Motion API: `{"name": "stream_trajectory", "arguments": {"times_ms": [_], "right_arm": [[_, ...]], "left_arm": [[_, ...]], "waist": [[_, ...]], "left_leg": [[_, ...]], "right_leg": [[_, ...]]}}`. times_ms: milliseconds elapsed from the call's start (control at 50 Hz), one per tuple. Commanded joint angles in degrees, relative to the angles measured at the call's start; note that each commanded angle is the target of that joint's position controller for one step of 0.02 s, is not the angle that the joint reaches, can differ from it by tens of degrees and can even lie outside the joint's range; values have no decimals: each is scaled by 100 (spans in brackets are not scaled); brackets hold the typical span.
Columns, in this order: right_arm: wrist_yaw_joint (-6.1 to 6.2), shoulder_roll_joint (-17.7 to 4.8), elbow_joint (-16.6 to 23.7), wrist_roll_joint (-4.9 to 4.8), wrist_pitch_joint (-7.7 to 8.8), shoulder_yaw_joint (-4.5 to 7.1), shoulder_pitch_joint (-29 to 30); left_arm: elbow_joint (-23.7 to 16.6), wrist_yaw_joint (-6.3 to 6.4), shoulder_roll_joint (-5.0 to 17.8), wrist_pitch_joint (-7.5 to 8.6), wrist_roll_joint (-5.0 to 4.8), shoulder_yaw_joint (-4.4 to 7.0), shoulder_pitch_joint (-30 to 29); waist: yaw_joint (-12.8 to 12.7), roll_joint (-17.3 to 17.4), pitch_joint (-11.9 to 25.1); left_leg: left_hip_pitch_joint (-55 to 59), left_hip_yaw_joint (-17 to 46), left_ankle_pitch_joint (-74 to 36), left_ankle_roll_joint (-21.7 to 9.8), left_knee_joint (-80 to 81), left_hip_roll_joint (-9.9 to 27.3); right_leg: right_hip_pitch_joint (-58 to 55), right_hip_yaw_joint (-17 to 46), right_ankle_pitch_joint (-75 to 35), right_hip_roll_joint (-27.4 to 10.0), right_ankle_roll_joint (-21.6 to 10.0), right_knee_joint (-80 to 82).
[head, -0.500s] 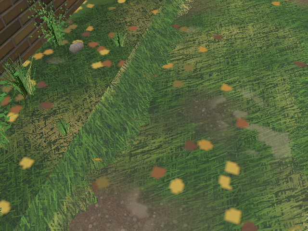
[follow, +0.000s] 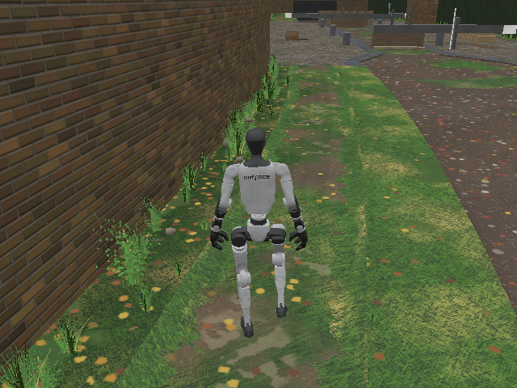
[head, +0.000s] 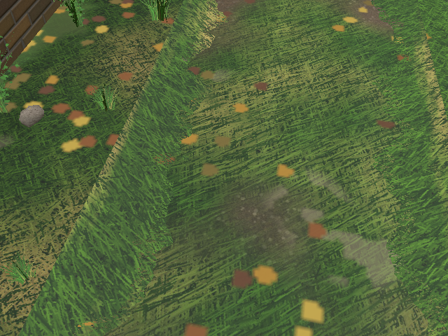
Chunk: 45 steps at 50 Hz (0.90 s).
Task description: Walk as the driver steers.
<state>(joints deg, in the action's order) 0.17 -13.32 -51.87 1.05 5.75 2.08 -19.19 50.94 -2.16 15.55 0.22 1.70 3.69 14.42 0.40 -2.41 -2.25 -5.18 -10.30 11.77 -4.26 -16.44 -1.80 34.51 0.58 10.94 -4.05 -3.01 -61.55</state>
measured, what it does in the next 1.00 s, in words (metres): walks ahead, turning right: right foot, then left foot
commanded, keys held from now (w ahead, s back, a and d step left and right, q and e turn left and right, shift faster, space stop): w+e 0.04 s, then e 0.60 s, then no key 0.36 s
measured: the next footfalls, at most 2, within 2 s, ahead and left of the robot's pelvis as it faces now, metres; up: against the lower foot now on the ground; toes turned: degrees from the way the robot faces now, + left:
right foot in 0.24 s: +0.27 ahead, -0.10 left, +0.00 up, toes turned -13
left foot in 0.84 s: +0.30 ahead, +0.07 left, +0.00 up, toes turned -30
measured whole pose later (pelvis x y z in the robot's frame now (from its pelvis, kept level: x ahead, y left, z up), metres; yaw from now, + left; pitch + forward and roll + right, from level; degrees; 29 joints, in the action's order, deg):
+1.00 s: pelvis +0.22 +0.01 +0.00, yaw -28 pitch +0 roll -1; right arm 2.1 -12.9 -45.3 1.1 -0.1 0.6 -12.4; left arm 47.5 0.4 16.2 -2.8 1.1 3.9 12.0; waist -0.2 -3.0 -1.9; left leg -11.1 1.0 12.4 -2.7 -23.4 -1.6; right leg 21.7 8.3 24.0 7.5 0.8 -49.4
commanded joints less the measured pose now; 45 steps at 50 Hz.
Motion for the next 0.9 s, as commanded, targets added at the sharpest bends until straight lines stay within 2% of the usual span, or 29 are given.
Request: {"name": "stream_trajectory", "arguments": {"times_ms": [20, 40, 80, 140, 180, 200, 220, 240, 260, 280, 300, 320, 340, 360, 380, 420, 460, 560, 600, 660, 740, 780, 800, 820, 840, 860, 880, 900], "right_arm": [[32, -485, 201, -3, 106, 96, -47], [35, -483, 168, 0, 100, 93, -76], [68, -528, 122, -19, 80, 89, -61], [129, -683, -19, -38, 14, 116, -324], [199, -823, -29, -48, -60, 164, -253], [231, -901, -12, -53, -112, 198, -185], [242, -946, 19, -60, -172, 221, -135], [214, -975, 70, -107, -211, 240, -53], [183, -609, 258, -64, -215, 167, -348], [159, -415, 486, -180, -296, 129, -871], [151, -685, 460, -11, -342, 156, -471], [131, -622, 573, -41, -337, 139, -26], [139, -612, 579, 1, -336, 147, 191], [143, -639, 629, 85, -413, 165, 237], [144, -604, 595, 139, -529, 165, 103], [141, -482, 595, 117, -669, 145, -16], [144, -469, 674, 92, -724, 148, 123], [182, -614, 946, 82, -824, 190, 830], [196, -628, 1025, 58, -823, 187, 1020], [217, -620, 1074, 15, -781, 164, 1086], [241, -606, 1074, -75, -712, 122, 907], [255, -588, 1028, -109, -675, 102, 630], [266, -545, 972, -101, -642, 86, 418], [286, -586, 937, -59, -596, 88, 277], [319, -941, 1025, 45, -561, 136, 469], [278, -1367, 1219, 99, -563, 191, 913], [242, -1113, 1136, 93, -549, 160, 826], [212, -828, 1139, 28, -521, 65, 987]], "left_arm": [[-398, -81, 29, -4, 10, -10, -246], [-480, -100, -5, 9, 8, -34, -462], [-623, -128, -121, 43, 25, -106, -832], [-762, -147, -133, 72, 65, -149, -1090], [-710, -119, 12, 90, 110, -101, -730], [-631, -90, 112, 114, 121, -58, -373], [-506, -53, 249, 169, 141, 9, 119], [-334, 26, 430, 256, 195, 99, 702], [-322, 107, 1008, 306, 169, 238, 837], [-481, 132, 1606, 209, -15, 413, 796], [-638, 189, 1404, 66, -202, 410, 713], [-697, 238, 1060, 2, -218, 316, 215], [-708, 260, 703, -35, -205, 211, -108], [-701, 282, 540, -44, -232, 167, -200], [-702, 280, 463, -40, -203, 143, -241], [-719, 231, 627, 20, -116, 186, -229], [-746, 215, 781, 30, -93, 240, -185], [-807, 251, 852, -110, -91, 287, 19], [-817, 259, 871, -150, -76, 305, 111], [-832, 258, 873, -173, -42, 317, 160], [-833, 234, 803, -199, 15, 278, 73], [-803, 231, 779, -234, -3, 252, 3], [-788, 246, 756, -256, -46, 231, -68], [-779, 276, 688, -260, -101, 195, -71], [-793, 294, 395, -239, -138, 111, 156], [-889, 323, 395, -200, -185, 109, 105], [-784, 331, 737, -200, -8, 197, 18], [-696, 301, 707, -208, -44, 212, 120]], "waist": [[-78, 613, -196], [-49, 604, -252], [-23, 587, -384], [87, 675, -261], [-75, 844, -7], [-216, 891, 197], [-403, 836, 502], [-726, 514, 847], [-520, -329, 1303], [-280, -1046, 2304], [-481, 19, 2319], [-373, 101, 1406], [-168, 341, 731], [-36, 260, 480], [58, 184, 495], [141, 168, 699], [108, 71, 787], [-173, -253, 632], [-259, -309, 546], [-297, -365, 513], [-267, -459, 593], [-154, -465, 588], [-19, -396, 562], [65, -234, 514], [-141, 672, 487], [-231, 1494, 214], [-123, 1041, 245], [-285, 788, 239]], "left_leg": [[56, 636, -1640, -420, 906, 1543], [56, 463, -1744, -394, 891, 1486], [-33, 42, -2800, -330, 656, 1406], [327, -254, -4075, -227, 113, 1470], [609, -336, -5121, -148, -625, 1513], [680, -341, -5453, -125, -1213, 1524], [630, -309, -5169, -85, -2084, 1511], [257, -370, -4010, 104, -3390, 1320], [-1141, -329, 12, 308, -5024, 850], [-2708, 433, 2778, 552, -6904, -139], [-2964, 1176, 2202, 563, -6879, 229], [-3083, 1173, 1695, 572, -6614, 399], [-3002, 1183, 1404, 593, -6061, 564], [-2780, 1222, 1265, 628, -5636, 651], [-2450, 1207, 1148, 658, -5406, 640], [-2204, 1170, 1024, 689, -5134, 527], [-2285, 1201, 869, 716, -4833, 497], [-2738, 1379, 696, 791, -4110, 442], [-2806, 1445, 741, 783, -3811, 383], [-2636, 1474, 891, 696, -3361, 259], [-1808, 1313, 1195, 499, -2653, 48], [-1261, 1233, 1138, 362, -1897, -52], [-841, 1191, 767, 282, -1156, -73], [-348, 1322, 311, 193, -304, 73], [-88, 2395, 528, -37, 380, 1058], [-342, 3783, -478, -622, 639, 2230], [-883, 3579, -1341, -1045, 342, 2342], [-947, 3129, -1680, -1015, 237, 2014]], "right_leg": [[567, 3, -644, -149, 75, 379], [530, -81, -836, -122, 83, 752], [155, -396, -1141, 4, 74, 1626], [-355, -843, -1103, 283, -76, 2369], [-789, -941, -658, 550, -271, 2530], [-1130, -949, -420, 709, -394, 2639], [-1656, -849, -438, 831, -529, 2940], [-2485, -653, -1272, 816, -687, 3653], [-3830, 701, -3994, -493, -968, 3141], [-5233, 3109, -6159, -1958, -2307, 3134], [-4784, 2774, -4983, -1762, -2258, 3579], [-3870, 2289, -3956, -1526, -2091, 3911], [-3073, 1934, -3416, -1146, -1746, 4194], [-2588, 1675, -3319, -875, -1519, 4298], [-2263, 1493, -3208, -675, -1369, 4367], [-2059, 1370, -3225, -479, -1246, 4352], [-2027, 1428, -2728, -386, -1152, 4396], [-2174, 2078, -290, -276, -953, 4668], [-2283, 2358, 267, -286, -942, 4714], [-2407, 2567, 240, -303, -948, 4620], [-2270, 2624, -675, -305, -933, 4381], [-2181, 2719, -1037, -283, -844, 4243], [-2046, 2691, -975, -181, -707, 4118], [-1766, 2590, -516, 7, -463, 3952], [-1359, 2060, 704, 487, -123, 3231], [-641, 891, 1618, 1479, 107, 2485], [-1126, 856, 2004, 1199, 189, 1407], [-1280, 912, 1778, 1147, 225, 1045]]}}
Velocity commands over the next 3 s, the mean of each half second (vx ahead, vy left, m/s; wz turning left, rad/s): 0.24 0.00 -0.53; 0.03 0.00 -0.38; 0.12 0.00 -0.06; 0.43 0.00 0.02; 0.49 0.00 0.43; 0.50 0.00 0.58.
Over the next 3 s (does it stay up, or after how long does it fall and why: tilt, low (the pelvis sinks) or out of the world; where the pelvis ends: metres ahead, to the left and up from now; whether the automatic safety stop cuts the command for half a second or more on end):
stays up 0.97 -0.30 -0.02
